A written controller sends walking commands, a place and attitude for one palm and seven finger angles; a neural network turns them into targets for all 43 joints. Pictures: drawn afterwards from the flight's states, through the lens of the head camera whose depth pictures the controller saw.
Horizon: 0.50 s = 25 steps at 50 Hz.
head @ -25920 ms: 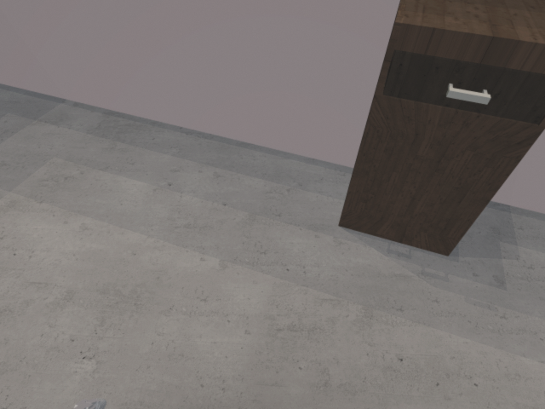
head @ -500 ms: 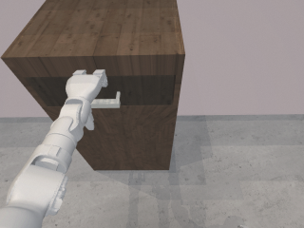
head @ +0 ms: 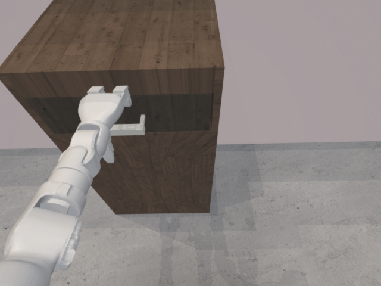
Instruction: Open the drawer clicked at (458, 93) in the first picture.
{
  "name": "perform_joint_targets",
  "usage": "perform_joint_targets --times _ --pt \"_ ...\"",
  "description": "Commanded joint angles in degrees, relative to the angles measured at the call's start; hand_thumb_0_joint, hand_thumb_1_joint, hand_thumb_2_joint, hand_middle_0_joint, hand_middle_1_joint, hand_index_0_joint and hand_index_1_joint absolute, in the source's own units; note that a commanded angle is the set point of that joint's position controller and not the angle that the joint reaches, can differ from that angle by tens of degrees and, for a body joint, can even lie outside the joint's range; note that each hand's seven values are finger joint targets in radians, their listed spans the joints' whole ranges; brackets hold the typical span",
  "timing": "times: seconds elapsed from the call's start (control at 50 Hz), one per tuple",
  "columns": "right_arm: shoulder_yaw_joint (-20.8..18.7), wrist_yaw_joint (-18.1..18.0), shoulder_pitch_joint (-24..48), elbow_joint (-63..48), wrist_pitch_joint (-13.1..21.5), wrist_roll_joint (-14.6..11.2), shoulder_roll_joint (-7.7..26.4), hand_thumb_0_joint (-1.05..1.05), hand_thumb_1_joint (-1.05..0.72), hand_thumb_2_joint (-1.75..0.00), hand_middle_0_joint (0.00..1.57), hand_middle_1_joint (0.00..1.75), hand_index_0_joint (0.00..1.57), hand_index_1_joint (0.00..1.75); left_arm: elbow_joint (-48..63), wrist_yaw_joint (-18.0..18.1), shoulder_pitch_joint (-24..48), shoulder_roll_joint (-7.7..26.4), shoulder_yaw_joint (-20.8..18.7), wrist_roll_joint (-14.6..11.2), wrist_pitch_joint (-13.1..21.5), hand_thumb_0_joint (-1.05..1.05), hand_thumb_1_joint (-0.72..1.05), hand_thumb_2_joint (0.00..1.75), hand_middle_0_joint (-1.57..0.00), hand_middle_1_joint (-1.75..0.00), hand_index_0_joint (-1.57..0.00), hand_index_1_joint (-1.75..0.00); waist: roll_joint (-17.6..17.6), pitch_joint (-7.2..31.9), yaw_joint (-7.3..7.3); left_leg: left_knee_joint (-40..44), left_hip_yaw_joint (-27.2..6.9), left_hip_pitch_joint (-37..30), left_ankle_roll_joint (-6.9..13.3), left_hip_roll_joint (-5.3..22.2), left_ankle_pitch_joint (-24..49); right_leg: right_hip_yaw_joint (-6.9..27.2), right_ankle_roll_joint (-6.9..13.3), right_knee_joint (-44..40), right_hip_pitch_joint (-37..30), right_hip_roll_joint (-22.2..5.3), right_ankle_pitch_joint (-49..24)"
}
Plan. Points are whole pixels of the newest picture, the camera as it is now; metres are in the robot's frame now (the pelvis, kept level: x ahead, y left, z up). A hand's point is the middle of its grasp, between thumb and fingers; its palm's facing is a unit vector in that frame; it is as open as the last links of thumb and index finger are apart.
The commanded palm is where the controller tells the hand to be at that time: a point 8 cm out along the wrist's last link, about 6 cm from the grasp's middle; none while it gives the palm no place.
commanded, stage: re-aim the fingers above the handle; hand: left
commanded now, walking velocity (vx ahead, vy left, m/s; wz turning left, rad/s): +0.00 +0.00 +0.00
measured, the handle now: (124, 124) +0.51 +0.18 +0.01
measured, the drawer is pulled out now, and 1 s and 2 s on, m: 0.00 0.00 0.00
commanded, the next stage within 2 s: lower the fingers behind the handle in 1.52 s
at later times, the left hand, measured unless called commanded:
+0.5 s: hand (111, 123) +0.46 +0.19 +0.07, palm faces -0.01 +0.00 -1.00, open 13.7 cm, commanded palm +0.44 +0.20 +0.13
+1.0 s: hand (109, 123) +0.46 +0.19 +0.07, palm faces -0.01 +0.00 -1.00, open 13.7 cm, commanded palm +0.44 +0.21 +0.12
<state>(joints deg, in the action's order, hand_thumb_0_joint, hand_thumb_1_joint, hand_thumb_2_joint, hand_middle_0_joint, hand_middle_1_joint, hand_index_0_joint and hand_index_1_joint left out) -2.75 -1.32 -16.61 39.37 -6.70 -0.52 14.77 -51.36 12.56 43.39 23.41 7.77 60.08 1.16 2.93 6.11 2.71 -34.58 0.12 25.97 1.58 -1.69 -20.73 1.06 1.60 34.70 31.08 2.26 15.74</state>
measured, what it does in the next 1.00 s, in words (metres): stands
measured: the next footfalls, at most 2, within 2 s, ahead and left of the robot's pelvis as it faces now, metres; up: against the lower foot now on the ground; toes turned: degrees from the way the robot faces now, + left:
none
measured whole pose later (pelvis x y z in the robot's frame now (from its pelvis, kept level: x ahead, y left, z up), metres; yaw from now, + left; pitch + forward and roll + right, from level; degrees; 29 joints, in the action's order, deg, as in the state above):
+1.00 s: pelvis -0.02 +0.00 +0.00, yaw -1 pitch +13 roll +0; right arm -1.7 -2.8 -17.7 38.9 -4.8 -1.0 15.2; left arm -57.3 14.5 47.1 26.0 4.6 62.1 3.6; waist 2.2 5.8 4.8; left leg -35.8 1.4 29.1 1.7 -1.5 -19.8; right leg 2.2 1.3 35.4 34.4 2.6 14.1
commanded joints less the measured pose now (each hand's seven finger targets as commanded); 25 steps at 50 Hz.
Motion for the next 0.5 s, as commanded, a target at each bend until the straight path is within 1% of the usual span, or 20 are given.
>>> perform_joint_targets --times 0.0,0.02,0.06,0.08,0.1,0.12,0.16,0.18,0.22,0.24,0.26,0.28,0.3,0.32,0.36,0.38,0.4,0.44,0.46,0.48 --pt "-2.63 -0.44 -1.99 -5.46 1.64 -0.22 7.31 0.00 -0.90 -0.90 0.20 0.30 0.20 0.30 11.18 2.59 24.85 12.67 -5.21 0.06 0.44 0.00 -0.50 0.30 -0.30 -1.20 -0.30 -1.20 -3.28 21.91 0.47 2.02 1.46 -4.67 0.30 -0.19 24.31 -0.18 0.52 -1.48 -16.86 -0.67 -21.77" --pt "-2.57 -0.40 -2.04 -5.50 1.73 -0.29 7.38 0.00 -0.90 -0.90 0.20 0.30 0.20 0.30 11.01 2.63 25.84 11.11 -3.73 0.04 0.37 0.00 -0.50 0.30 -0.30 -1.20 -0.30 -1.20 -3.41 20.52 1.01 2.23 1.41 -4.21 0.30 -0.15 23.31 -0.31 0.48 -1.77 -15.75 -0.69 -20.80" --pt "-2.61 -0.45 -2.06 -5.20 1.82 -0.28 7.64 0.00 -0.90 -0.90 0.20 0.30 0.20 0.30 9.65 2.94 25.50 13.45 -5.95 0.05 0.21 0.00 -0.50 0.30 -0.30 -1.20 -0.30 -1.20 -3.70 19.73 0.61 2.52 1.43 -3.77 0.32 -0.12 22.67 -0.24 0.65 -2.05 -15.90 -0.63 -19.75" --pt "-2.45 -0.50 -2.27 -5.36 1.86 -0.38 7.63 0.00 -0.90 -0.90 0.20 0.30 0.20 0.30 10.29 2.98 26.51 13.47 -5.31 0.18 0.20 0.00 -0.50 0.30 -0.30 -1.20 -0.30 -1.20 -3.18 20.81 0.70 2.61 1.35 -3.44 0.34 -0.22 22.08 -0.01 0.54 -1.80 -16.17 -0.72 -19.50" --pt "-2.51 -0.59 -2.26 -5.12 1.87 -0.48 7.59 0.00 -0.90 -0.90 0.20 0.30 0.20 0.30 9.49 3.13 27.21 12.96 -4.85 0.45 0.00 0.00 -0.50 0.30 -0.30 -1.20 -0.30 -1.20 -4.13 19.54 1.36 2.63 1.37 -3.38 0.38 -0.09 21.04 -0.14 0.47 -2.07 -15.07 -0.64 -18.63" --pt "-2.49 -0.57 -2.44 -5.00 2.07 -0.48 7.59 0.00 -0.90 -0.90 0.20 0.30 0.20 0.30 9.43 3.29 28.09 12.34 -4.24 0.59 -0.08 0.00 -0.50 0.30 -0.30 -1.20 -0.30 -1.20 -3.23 19.07 1.43 2.80 1.29 -3.60 0.31 -0.05 20.54 -0.28 0.55 -2.15 -14.11 -0.63 -17.58" --pt "-2.70 -0.57 -2.69 -5.14 2.30 -0.34 7.61 0.00 -0.90 -0.90 0.20 0.30 0.20 0.30 10.41 3.67 29.35 13.48 -5.32 0.69 0.36 0.00 -0.50 0.30 -0.30 -1.20 -0.30 -1.20 -1.85 21.49 1.04 2.51 1.15 -4.45 0.21 -0.11 21.70 -0.24 0.80 -1.75 -14.89 -0.54 -17.60" --pt "-2.67 -0.45 -2.80 -5.10 2.48 -0.29 7.41 0.00 -0.90 -0.90 0.20 0.30 0.20 0.30 10.88 3.78 30.60 11.84 -3.56 0.55 0.37 0.00 -0.50 0.30 -0.30 -1.20 -0.30 -1.20 -0.97 21.59 1.66 2.41 1.11 -4.94 0.27 -0.06 21.62 -0.16 0.67 -1.76 -14.24 -0.57 -17.80" --pt "-2.59 -0.48 -3.17 -4.65 2.61 -0.27 7.63 0.00 -0.90 -0.90 0.20 0.30 0.20 0.30 8.42 4.05 29.40 13.12 -5.06 0.66 -0.08 0.00 -0.50 0.30 -0.30 -1.20 -0.30 -1.20 -2.35 20.44 1.48 2.52 1.14 -4.15 0.26 -0.02 20.56 -0.36 0.65 -1.90 -13.69 -0.44 -16.91" --pt "-2.55 -0.52 -3.34 -4.65 2.68 -0.24 7.65 0.00 -0.90 -0.90 0.20 0.30 0.20 0.30 8.41 4.06 30.29 12.78 -4.59 0.59 -0.22 0.00 -0.50 0.30 -0.30 -1.20 -0.30 -1.20 -2.90 21.05 1.72 2.48 1.15 -3.91 0.31 -0.04 20.47 -0.30 0.55 -1.82 -14.00 -0.50 -17.08" --pt "-2.65 -0.60 -3.40 -4.62 2.76 -0.15 7.80 0.00 -0.90 -0.90 0.20 0.30 0.20 0.30 8.35 4.12 30.57 14.43 -6.15 0.74 -0.04 0.00 -0.50 0.30 -0.30 -1.20 -0.30 -1.20 -2.82 21.99 1.45 2.39 1.10 -3.89 0.27 -0.09 21.24 -0.24 0.67 -1.73 -14.79 -0.53 -17.46" --pt "-2.53 -0.59 -3.35 -4.68 2.66 -0.29 7.67 0.00 -0.90 -0.90 0.20 0.30 0.20 0.30 7.07 4.13 29.32 14.43 -5.91 0.87 -0.41 0.00 -0.50 0.30 -0.30 -1.20 -0.30 -1.20 -2.72 21.32 1.29 2.56 1.12 -3.42 0.28 -0.04 20.62 -0.27 0.60 -1.65 -14.51 -0.50 -17.10" --pt "-2.41 -0.69 -3.29 -4.61 2.71 -0.30 7.72 0.00 -0.90 -0.90 0.20 0.30 0.20 0.30 6.72 4.04 29.99 12.96 -4.64 0.78 -0.66 0.00 -0.50 0.30 -0.30 -1.20 -0.30 -1.20 -3.84 20.38 2.01 2.53 1.21 -3.11 0.38 -0.03 19.90 -0.28 0.44 -1.91 -13.85 -0.51 -16.77" --pt "-2.44 -0.71 -3.35 -4.54 2.76 -0.39 7.67 0.00 -0.90 -0.90 0.20 0.30 0.20 0.30 6.62 4.03 30.49 12.89 -4.52 0.71 -0.70 0.00 -0.50 0.30 -0.30 -1.20 -0.30 -1.20 -3.36 19.92 2.03 2.66 1.31 -3.13 0.33 0.04 19.36 -0.28 0.43 -2.13 -13.30 -0.57 -16.22" --pt "-2.36 -0.88 -3.44 -4.59 2.77 -0.25 8.01 0.00 -0.90 -0.90 0.20 0.30 0.20 0.30 6.06 4.16 30.93 15.59 -6.69 0.88 -0.63 0.00 -0.50 0.30 -0.30 -1.20 -0.30 -1.20 -3.03 20.35 1.53 2.76 1.26 -2.46 0.33 -0.09 19.45 -0.15 0.58 -2.05 -14.36 -0.61 -16.20" --pt "-2.31 -0.84 -3.48 -4.74 2.77 -0.28 7.84 0.00 -0.90 -0.90 0.20 0.30 0.20 0.30 6.37 4.04 30.90 14.73 -5.68 0.79 -0.69 0.00 -0.50 0.30 -0.30 -1.20 -0.30 -1.20 -2.69 20.81 1.67 2.63 1.32 -2.45 0.42 -0.14 19.58 -0.07 0.46 -1.84 -14.48 -0.66 -16.78" --pt "-2.30 -0.93 -3.61 -4.70 2.73 -0.35 7.78 0.00 -0.90 -0.90 0.20 0.30 0.20 0.30 5.17 3.95 29.31 15.28 -6.51 0.97 -0.86 0.00 -0.50 0.30 -0.30 -1.20 -0.30 -1.20 -4.13 20.82 1.43 2.56 1.38 -2.20 0.44 -0.08 19.55 -0.20 0.44 -1.78 -14.57 -0.56 -16.76" --pt "-2.17 -1.04 -3.41 -5.01 2.74 -0.32 7.87 0.00 -0.90 -0.90 0.20 0.30 0.20 0.30 5.34 4.01 29.65 16.61 -7.20 1.18 -0.78 0.00 -0.50 0.30 -0.30 -1.20 -0.30 -1.20 -2.64 20.30 1.08 2.64 1.58 -2.03 0.38 -0.10 19.54 -0.10 0.50 -1.76 -14.35 -0.62 -16.74" --pt "-2.17 -1.20 -3.43 -4.97 2.65 -0.25 8.08 0.00 -0.90 -0.90 0.20 0.30 0.20 0.30 4.87 3.94 29.22 18.87 -9.17 1.37 -0.64 0.00 -0.50 0.30 -0.30 -1.20 -0.30 -1.20 -3.47 20.91 0.78 2.58 1.50 -1.59 0.38 -0.10 20.28 -0.10 0.54 -1.54 -15.41 -0.65 -17.25" --pt "-2.00 -1.22 -3.37 -5.30 2.55 -0.37 7.92 0.00 -0.90 -0.90 0.20 0.30 0.20 0.30 4.93 3.85 29.07 18.49 -8.34 1.41 -0.73 0.00 -0.50 0.30 -0.30 -1.20 -0.30 -1.20 -2.86 20.59 0.80 2.75 1.61 -1.06 0.38 -0.17 19.32 -0.02 0.39 -1.56 -15.25 -0.71 -16.81"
